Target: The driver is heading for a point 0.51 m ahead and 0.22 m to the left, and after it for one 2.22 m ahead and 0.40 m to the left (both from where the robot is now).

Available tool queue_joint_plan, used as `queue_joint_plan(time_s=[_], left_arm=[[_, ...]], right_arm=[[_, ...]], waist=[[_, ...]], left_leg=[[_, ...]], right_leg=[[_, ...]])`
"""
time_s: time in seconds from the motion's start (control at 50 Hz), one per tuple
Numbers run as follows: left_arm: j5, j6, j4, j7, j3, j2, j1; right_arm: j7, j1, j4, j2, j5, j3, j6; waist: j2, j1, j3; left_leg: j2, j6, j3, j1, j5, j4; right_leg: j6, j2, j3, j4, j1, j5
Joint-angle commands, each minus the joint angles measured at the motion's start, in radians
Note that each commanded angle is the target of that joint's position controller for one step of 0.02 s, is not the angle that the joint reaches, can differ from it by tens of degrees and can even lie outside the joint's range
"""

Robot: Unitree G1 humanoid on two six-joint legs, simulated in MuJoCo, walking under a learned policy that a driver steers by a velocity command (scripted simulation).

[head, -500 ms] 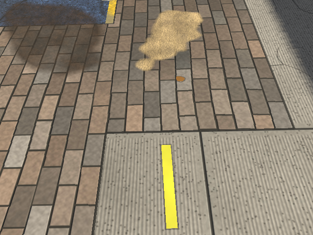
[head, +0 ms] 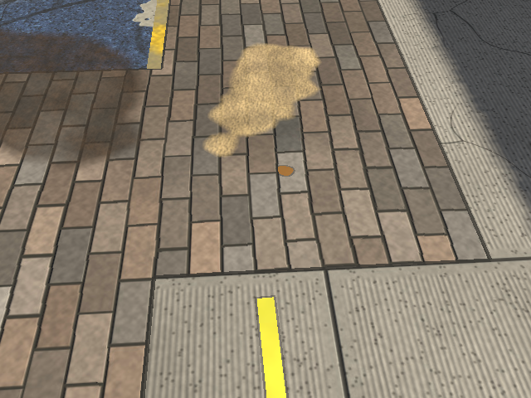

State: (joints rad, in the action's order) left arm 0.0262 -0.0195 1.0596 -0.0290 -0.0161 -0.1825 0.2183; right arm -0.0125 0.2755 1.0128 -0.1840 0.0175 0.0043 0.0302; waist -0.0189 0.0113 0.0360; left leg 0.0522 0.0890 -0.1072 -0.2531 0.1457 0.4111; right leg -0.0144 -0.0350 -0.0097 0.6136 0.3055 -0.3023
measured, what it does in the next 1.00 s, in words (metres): walks ahead, turning left: right foot, then left foot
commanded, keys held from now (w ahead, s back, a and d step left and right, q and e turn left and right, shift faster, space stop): w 0.04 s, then w+q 0.80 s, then q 0.16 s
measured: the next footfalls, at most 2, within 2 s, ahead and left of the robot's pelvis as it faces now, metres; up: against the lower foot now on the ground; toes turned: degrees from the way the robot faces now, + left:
right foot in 0.04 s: +0.06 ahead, -0.13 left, +0.00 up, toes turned +0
left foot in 0.42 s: +0.17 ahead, +0.13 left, +0.00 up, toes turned +14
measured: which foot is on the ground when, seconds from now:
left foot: down 0.00-0.06, up 0.08-0.40, down 0.42-0.90, up 0.92-1.00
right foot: up 0.00-0.02, down 0.04-0.44, up 0.46-0.88, down 0.90-1.00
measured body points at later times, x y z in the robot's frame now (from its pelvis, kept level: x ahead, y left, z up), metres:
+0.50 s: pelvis +0.13 +0.05 -0.01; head +0.14 +0.08 +0.44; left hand +0.08 +0.30 -0.16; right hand +0.28 -0.19 -0.13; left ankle +0.13 +0.12 -0.74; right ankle +0.05 -0.11 -0.68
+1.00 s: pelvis +0.38 +0.11 -0.01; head +0.43 +0.12 +0.44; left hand +0.43 +0.42 -0.11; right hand +0.53 -0.13 -0.15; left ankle +0.20 +0.13 -0.65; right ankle +0.51 +0.07 -0.74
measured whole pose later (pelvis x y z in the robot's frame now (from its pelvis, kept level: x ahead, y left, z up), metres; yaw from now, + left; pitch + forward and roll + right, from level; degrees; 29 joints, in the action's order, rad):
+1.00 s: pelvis +0.38 +0.11 -0.01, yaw +31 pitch +1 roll +0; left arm 0.03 0.07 0.78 -0.01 -0.04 -0.24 0.05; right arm -0.02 0.34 0.89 -0.28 0.01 0.09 0.03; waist 0.03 0.07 0.08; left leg 0.10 0.06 0.08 -0.30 0.48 1.15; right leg -0.04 -0.01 0.07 0.55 0.42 -0.15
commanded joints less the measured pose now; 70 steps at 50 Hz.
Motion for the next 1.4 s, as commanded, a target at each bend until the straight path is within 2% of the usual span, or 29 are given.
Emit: queue_joint_plan(time_s=[0.02, 0.04, 0.1, 0.12, 0.18, 0.34, 0.4, 0.42, 0.44, 0.46, 0.48, 0.52, 0.58, 0.78, 0.84, 0.88, 0.9, 0.92, 0.94, 0.98, 1.0, 1.06, 1.16, 1.28, 1.3, 1.32, 1.34, 1.36, 1.4], left_arm=[[0.013, 0.017, 0.024, -0.003, -0.006, -0.062, 0.138], [0.019, 0.028, 0.027, -0.003, -0.006, -0.074, 0.160], [-0.015, 0.047, 0.054, -0.007, -0.039, -0.170, 0.239], [0.000, 0.051, 0.048, -0.011, -0.045, -0.165, 0.211], [-0.008, 0.073, 0.019, -0.018, -0.049, -0.137, 0.148], [0.005, 0.107, 0.007, -0.006, -0.074, -0.179, 0.186], [-0.002, 0.101, -0.012, 0.007, -0.083, -0.195, 0.140], [0.004, 0.100, -0.021, 0.012, -0.076, -0.177, 0.130], [0.000, 0.103, -0.089, 0.024, -0.056, -0.113, 0.071], [0.018, 0.116, -0.148, 0.036, -0.055, -0.112, 0.002], [0.026, 0.118, -0.152, 0.045, -0.062, -0.146, -0.033], [-0.002, 0.130, -0.144, 0.056, -0.061, -0.136, -0.026], [0.022, 0.095, -0.152, 0.056, -0.061, -0.130, -0.016], [-0.004, 0.078, -0.331, 0.062, -0.032, -0.118, -0.347], [-0.008, 0.088, -0.331, 0.052, -0.042, -0.158, -0.260], [-0.001, 0.108, -0.268, 0.028, -0.063, -0.205, -0.023], [0.022, 0.124, -0.263, 0.011, -0.076, -0.263, 0.118], [0.046, 0.118, -0.285, 0.009, -0.091, -0.355, 0.122], [0.009, 0.099, -0.295, 0.015, -0.090, -0.312, 0.085], [-0.006, 0.093, -0.312, 0.016, -0.043, -0.144, -0.034], [-0.002, 0.093, -0.308, 0.012, -0.034, -0.126, -0.037], [-0.006, 0.103, -0.288, 0.011, -0.037, -0.153, -0.011], [-0.001, 0.105, -0.258, 0.026, -0.033, -0.162, -0.023], [-0.024, 0.067, -0.212, 0.046, -0.042, -0.207, 0.005], [-0.019, 0.059, -0.210, 0.045, -0.041, -0.198, 0.031], [-0.017, 0.054, -0.230, 0.046, -0.028, -0.140, 0.060], [-0.033, 0.043, -0.228, 0.037, -0.012, -0.069, 0.134], [-0.024, 0.021, -0.215, 0.026, -0.029, -0.136, 0.095], [-0.018, -0.004, -0.223, 0.025, -0.059, -0.171, 0.073]], right_arm=[[-0.004, 0.004, -0.033, -0.149, -0.014, 0.034, -0.013], [-0.002, 0.009, -0.035, -0.140, -0.015, 0.037, -0.020], [0.018, -0.082, -0.092, -0.072, -0.016, 0.027, -0.020], [0.021, -0.086, -0.094, -0.091, 0.003, 0.036, -0.016], [0.037, -0.029, -0.076, -0.100, 0.016, 0.055, 0.000], [0.054, -0.175, -0.166, -0.078, 0.006, 0.055, -0.004], [0.053, -0.043, -0.136, -0.090, 0.012, 0.067, 0.006], [0.047, 0.089, -0.094, -0.127, 0.017, 0.086, 0.015], [0.029, 0.249, -0.068, -0.248, 0.024, 0.122, 0.025], [0.026, 0.289, -0.052, -0.309, 0.002, 0.130, 0.023], [0.023, 0.217, -0.064, -0.288, 0.002, 0.121, 0.015], [0.020, 0.091, -0.110, -0.217, 0.002, 0.104, 0.014], [0.012, 0.066, -0.121, -0.174, -0.016, 0.089, 0.032], [0.004, 0.189, -0.107, -0.204, -0.008, 0.098, 0.034], [-0.004, 0.136, -0.125, -0.231, -0.004, 0.106, 0.034], [0.003, 0.102, -0.133, -0.247, -0.009, 0.113, 0.037], [0.007, 0.107, -0.163, -0.195, -0.022, 0.100, 0.043], [-0.005, 0.244, -0.187, -0.073, -0.065, 0.078, 0.034], [-0.016, 0.279, -0.168, -0.179, -0.029, 0.095, 0.018], [-0.006, 0.151, -0.167, -0.181, -0.002, 0.100, -0.002], [0.004, 0.120, -0.176, -0.169, 0.005, 0.101, -0.013], [0.030, 0.116, -0.193, -0.141, 0.011, 0.098, -0.054], [0.038, 0.048, -0.214, -0.086, 0.014, 0.062, -0.064], [0.007, -0.018, -0.200, -0.113, 0.017, 0.041, -0.047], [-0.004, -0.014, -0.202, -0.150, 0.023, 0.046, -0.035], [-0.017, 0.007, -0.213, -0.217, 0.034, 0.055, -0.021], [-0.025, -0.068, -0.225, -0.282, 0.005, 0.072, -0.029], [-0.026, -0.075, -0.233, -0.248, -0.004, 0.074, -0.032], [-0.035, -0.100, -0.233, -0.198, 0.004, 0.059, -0.034]], waist=[[0.098, -0.040, -0.015], [0.070, -0.042, 0.013], [-0.251, -0.076, 0.136], [-0.229, -0.067, 0.148], [-0.092, -0.006, 0.071], [-0.109, -0.052, 0.053], [-0.066, 0.019, 0.037], [0.009, 0.076, -0.022], [0.280, 0.146, -0.089], [0.367, 0.135, -0.090], [0.185, 0.095, -0.025], [0.049, 0.027, 0.020], [0.085, -0.014, 0.000], [0.095, 0.064, 0.034], [0.098, 0.008, 0.012], [0.052, -0.093, -0.099], [-0.008, -0.135, -0.225], [-0.240, -0.057, -0.367], [-0.182, -0.030, -0.406], [-0.020, -0.010, -0.158], [-0.050, -0.004, -0.123], [-0.104, 0.021, -0.107], [-0.114, 0.037, -0.118], [-0.085, 0.026, -0.091], [-0.036, 0.023, -0.084], [0.095, 0.003, -0.113], [0.252, -0.052, -0.101], [0.237, 0.007, -0.079], [0.178, -0.013, -0.032]], left_leg=[[-0.236, 0.061, 0.271, -0.148, 0.453, -0.207], [-0.221, 0.048, 0.275, -0.167, 0.539, -0.176], [0.008, -0.020, 0.045, -0.322, 0.318, 0.217], [-0.017, -0.019, 0.076, -0.350, 0.273, 0.364], [-0.065, -0.023, 0.121, -0.363, 0.205, 0.472], [-0.088, -0.021, 0.014, -0.212, 0.192, 0.241], [-0.024, 0.013, -0.043, 0.015, 0.143, 0.123], [-0.013, 0.040, -0.002, 0.185, 0.173, 0.083], [-0.243, 0.134, 0.413, 0.368, 0.398, -0.093], [-0.401, 0.231, 0.848, 0.445, 0.416, -0.271], [-0.396, 0.234, 0.731, 0.398, 0.341, -0.219], [-0.303, 0.176, 0.534, 0.243, 0.121, -0.205], [-0.221, 0.155, 0.402, 0.184, -0.136, -0.220], [-0.190, 0.127, 0.396, 0.213, -0.368, -0.174], [-0.198, 0.081, 0.420, 0.209, -0.477, -0.096], [-0.104, 0.024, 0.367, 0.173, -0.674, 0.211], [-0.038, 0.000, 0.336, 0.034, -0.429, 0.472], [0.117, -0.028, 0.214, -0.246, 0.436, 0.794], [0.061, -0.019, 0.219, -0.280, 0.444, 0.921], [-0.024, -0.039, 0.192, -0.291, 0.312, 0.885], [-0.049, -0.051, 0.186, -0.282, 0.289, 0.848], [-0.047, -0.076, 0.158, -0.231, 0.255, 0.796], [-0.041, -0.076, 0.145, -0.123, 0.142, 0.477], [-0.033, -0.073, 0.079, 0.109, 0.000, 0.049], [-0.091, -0.065, 0.139, 0.172, -0.033, -0.031], [-0.289, -0.039, 0.321, 0.230, -0.138, -0.089], [-0.404, 0.065, 0.396, 0.161, -0.195, -0.119], [-0.409, 0.123, 0.405, 0.095, -0.102, -0.139], [-0.364, 0.134, 0.324, 0.058, -0.166, -0.155]], right_leg=[[-0.026, 0.028, 0.044, -0.117, -0.194, -0.027], [-0.049, -0.001, 0.003, -0.165, -0.187, -0.119], [-0.171, -0.241, -0.396, -0.536, -0.140, -0.529], [-0.191, -0.297, -0.418, -0.566, -0.142, -0.444], [-0.162, -0.247, -0.256, -0.527, -0.223, -0.216], [-0.154, -0.255, -0.051, -0.455, -0.203, -0.074], [-0.118, -0.225, 0.049, -0.282, -0.102, 0.032], [-0.089, -0.182, 0.124, -0.071, -0.027, 0.159], [-0.010, -0.069, 0.245, 0.327, 0.212, 0.129], [0.003, 0.067, 0.109, 0.530, 0.480, -0.236], [-0.018, -0.023, 0.011, 0.615, 0.539, -0.188], [-0.024, -0.074, -0.008, 0.532, 0.449, -0.011], [0.017, -0.063, 0.012, 0.429, 0.351, 0.065], [0.040, 0.009, 0.031, 0.017, 0.310, 0.300], [0.002, 0.032, 0.012, -0.069, 0.131, 0.244], [-0.034, 0.063, 0.029, -0.160, -0.165, 0.262], [-0.070, -0.122, -0.131, -0.163, -0.401, 0.261], [-0.185, -0.454, -0.523, -0.168, -0.644, 0.568], [-0.245, -0.458, -0.652, -0.197, -0.557, 0.619], [-0.202, -0.342, -0.317, -0.227, -0.300, 0.664], [-0.173, -0.297, -0.219, -0.249, -0.243, 0.689], [-0.177, -0.260, -0.078, -0.286, -0.144, 0.803], [-0.189, -0.216, 0.021, -0.318, -0.056, 0.767], [-0.135, -0.162, -0.060, -0.244, -0.010, 0.417], [-0.093, -0.142, -0.081, -0.218, 0.032, 0.300], [-0.044, -0.078, -0.045, -0.109, 0.070, 0.116], [-0.016, 0.046, 0.066, -0.028, 0.100, -0.134], [-0.013, 0.053, 0.051, 0.123, 0.096, -0.243], [-0.017, 0.050, 0.009, 0.342, 0.154, -0.241]])
Keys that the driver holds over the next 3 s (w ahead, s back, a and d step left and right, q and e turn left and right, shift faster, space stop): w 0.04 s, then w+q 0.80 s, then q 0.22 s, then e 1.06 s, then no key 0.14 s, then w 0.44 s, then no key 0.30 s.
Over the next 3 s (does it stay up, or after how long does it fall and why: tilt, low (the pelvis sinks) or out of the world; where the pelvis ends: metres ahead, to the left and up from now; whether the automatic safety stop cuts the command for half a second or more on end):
stays up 0.62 0.13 0.00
